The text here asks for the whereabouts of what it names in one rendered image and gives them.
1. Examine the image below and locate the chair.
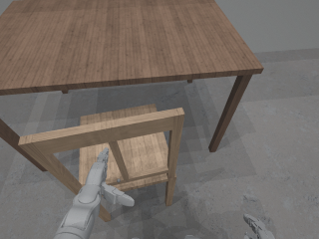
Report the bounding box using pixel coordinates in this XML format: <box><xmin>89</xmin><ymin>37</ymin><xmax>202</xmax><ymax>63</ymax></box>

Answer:
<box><xmin>18</xmin><ymin>104</ymin><xmax>185</xmax><ymax>222</ymax></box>

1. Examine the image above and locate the robot left forearm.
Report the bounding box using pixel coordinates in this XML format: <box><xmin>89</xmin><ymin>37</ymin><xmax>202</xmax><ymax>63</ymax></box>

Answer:
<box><xmin>53</xmin><ymin>184</ymin><xmax>102</xmax><ymax>239</ymax></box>

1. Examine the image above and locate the right robot hand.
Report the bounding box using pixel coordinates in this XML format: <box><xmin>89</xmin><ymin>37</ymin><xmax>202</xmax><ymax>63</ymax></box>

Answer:
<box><xmin>243</xmin><ymin>213</ymin><xmax>275</xmax><ymax>239</ymax></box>

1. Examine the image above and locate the table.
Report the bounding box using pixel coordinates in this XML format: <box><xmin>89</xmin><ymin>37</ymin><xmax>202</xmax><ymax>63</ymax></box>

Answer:
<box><xmin>0</xmin><ymin>0</ymin><xmax>264</xmax><ymax>172</ymax></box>

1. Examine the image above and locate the left robot hand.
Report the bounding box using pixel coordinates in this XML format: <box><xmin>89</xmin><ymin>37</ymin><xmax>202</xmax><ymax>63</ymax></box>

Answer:
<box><xmin>85</xmin><ymin>147</ymin><xmax>135</xmax><ymax>207</ymax></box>

